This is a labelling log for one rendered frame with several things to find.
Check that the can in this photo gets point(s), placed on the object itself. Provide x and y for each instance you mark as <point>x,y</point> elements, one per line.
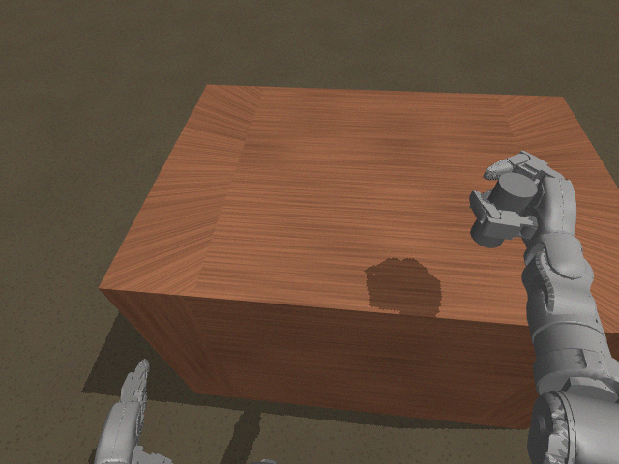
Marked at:
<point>512,192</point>

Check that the left robot hand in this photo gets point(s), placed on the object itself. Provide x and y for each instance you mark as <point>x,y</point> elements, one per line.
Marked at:
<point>119,440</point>

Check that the right robot arm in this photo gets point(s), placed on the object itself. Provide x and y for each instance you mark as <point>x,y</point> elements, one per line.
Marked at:
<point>575,419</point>

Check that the right robot hand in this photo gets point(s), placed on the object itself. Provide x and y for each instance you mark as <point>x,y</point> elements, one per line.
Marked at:
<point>552,209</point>

